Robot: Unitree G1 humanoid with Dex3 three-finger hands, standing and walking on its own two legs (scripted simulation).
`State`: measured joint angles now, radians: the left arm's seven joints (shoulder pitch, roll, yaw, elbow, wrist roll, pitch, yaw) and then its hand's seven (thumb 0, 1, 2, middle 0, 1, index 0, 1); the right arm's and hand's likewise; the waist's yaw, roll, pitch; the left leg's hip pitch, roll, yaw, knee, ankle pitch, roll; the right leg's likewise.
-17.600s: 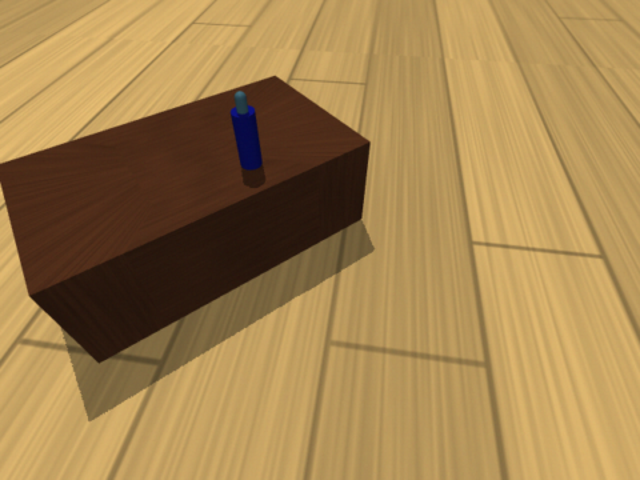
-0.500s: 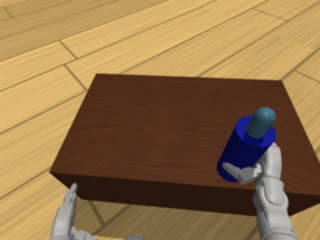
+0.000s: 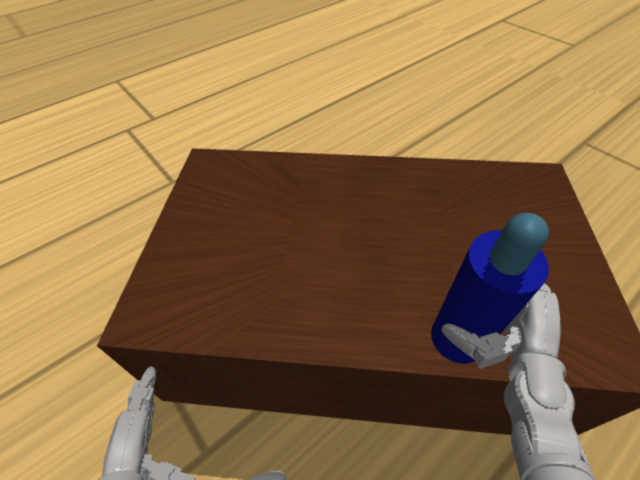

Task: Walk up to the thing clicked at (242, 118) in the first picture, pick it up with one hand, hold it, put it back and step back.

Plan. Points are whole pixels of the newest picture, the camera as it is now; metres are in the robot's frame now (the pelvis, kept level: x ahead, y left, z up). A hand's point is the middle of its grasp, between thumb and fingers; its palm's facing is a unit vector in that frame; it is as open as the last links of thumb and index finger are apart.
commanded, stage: hold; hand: right
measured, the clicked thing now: (486, 292) +0.33 -0.16 +0.08
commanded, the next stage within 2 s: crouch in 0.74 s
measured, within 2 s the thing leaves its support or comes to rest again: neither
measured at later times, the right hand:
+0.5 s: hand (490, 312) +0.33 -0.17 +0.04, palm faces +0.18 +0.98 -0.02, open 10.9 cm
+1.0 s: hand (483, 310) +0.33 -0.17 +0.03, palm faces +0.19 +0.98 -0.01, open 10.9 cm
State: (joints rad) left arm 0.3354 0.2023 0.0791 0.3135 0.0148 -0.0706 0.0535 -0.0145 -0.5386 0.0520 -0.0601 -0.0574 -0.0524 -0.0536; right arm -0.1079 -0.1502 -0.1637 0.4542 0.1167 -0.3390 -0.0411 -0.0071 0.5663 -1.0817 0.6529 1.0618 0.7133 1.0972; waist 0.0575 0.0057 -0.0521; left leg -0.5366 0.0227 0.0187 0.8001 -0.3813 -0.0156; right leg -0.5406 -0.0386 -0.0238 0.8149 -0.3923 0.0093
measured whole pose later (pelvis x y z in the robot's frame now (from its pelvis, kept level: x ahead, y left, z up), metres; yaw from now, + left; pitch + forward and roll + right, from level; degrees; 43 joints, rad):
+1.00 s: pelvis +0.00 +0.00 +0.00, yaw +0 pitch +8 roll +1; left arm 0.32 0.19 0.06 0.30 0.02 -0.07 0.06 -0.01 -0.52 0.05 -0.05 -0.06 -0.05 -0.05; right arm -0.13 -0.15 -0.18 0.50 0.11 -0.37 -0.05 -0.01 0.57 -1.09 0.66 1.06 0.72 1.09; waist 0.06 0.01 -0.06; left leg -0.57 0.02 0.02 0.83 -0.39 -0.01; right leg -0.58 -0.04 -0.02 0.84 -0.40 0.01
